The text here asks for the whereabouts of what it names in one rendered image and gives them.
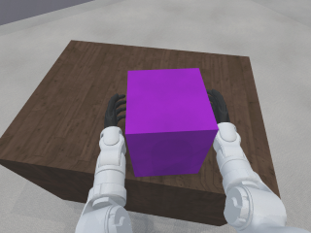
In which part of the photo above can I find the left robot upper arm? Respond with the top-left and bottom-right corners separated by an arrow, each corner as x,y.
75,204 -> 133,233

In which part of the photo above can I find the right robot hand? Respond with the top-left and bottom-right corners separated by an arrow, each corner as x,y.
206,88 -> 230,124

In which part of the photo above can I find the left robot hand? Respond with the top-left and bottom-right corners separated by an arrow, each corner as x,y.
104,93 -> 126,129

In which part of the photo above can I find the pedestal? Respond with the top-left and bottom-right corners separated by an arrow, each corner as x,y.
0,40 -> 281,226

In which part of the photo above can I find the robot right forearm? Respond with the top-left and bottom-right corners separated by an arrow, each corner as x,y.
213,122 -> 287,225

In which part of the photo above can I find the right robot upper arm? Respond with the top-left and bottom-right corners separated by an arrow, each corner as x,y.
224,185 -> 311,233

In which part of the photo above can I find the carton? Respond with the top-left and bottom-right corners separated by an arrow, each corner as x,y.
124,68 -> 219,178

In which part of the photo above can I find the robot left forearm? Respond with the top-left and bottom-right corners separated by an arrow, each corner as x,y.
75,126 -> 127,233

